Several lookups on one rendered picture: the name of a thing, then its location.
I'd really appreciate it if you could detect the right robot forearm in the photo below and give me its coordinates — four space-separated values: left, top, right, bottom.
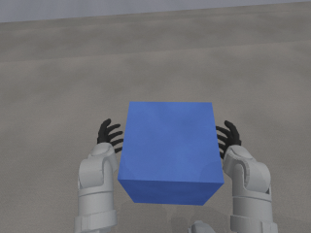
223 145 278 233

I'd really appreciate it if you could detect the carton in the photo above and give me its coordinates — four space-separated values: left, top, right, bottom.
117 101 225 206

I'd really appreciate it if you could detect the robot right thigh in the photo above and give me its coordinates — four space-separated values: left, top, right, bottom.
188 222 216 233

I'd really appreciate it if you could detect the left robot hand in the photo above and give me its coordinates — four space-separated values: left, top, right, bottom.
97 118 123 153

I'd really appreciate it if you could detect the left robot forearm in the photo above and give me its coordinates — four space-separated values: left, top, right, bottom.
73 142 119 233

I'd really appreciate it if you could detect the right robot hand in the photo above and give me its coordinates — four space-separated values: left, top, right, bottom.
216 120 242 159

